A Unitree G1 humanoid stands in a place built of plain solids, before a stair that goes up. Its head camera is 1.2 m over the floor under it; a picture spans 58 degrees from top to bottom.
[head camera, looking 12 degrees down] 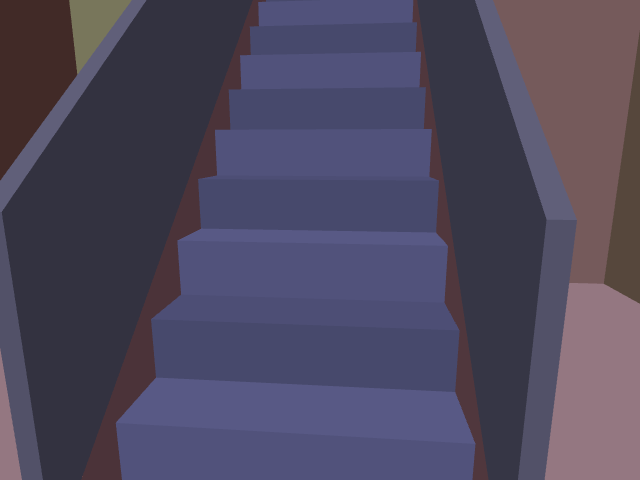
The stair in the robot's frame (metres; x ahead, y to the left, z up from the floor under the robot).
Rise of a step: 0.21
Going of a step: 0.25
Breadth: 1.01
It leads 5 degrees to the right of straight ahead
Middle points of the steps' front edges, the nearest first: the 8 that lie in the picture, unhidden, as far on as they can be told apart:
1.06 0.09 0.43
1.31 0.06 0.64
1.56 0.04 0.86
1.81 0.02 1.07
2.06 0.00 1.28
2.31 -0.03 1.50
2.56 -0.05 1.71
2.81 -0.07 1.93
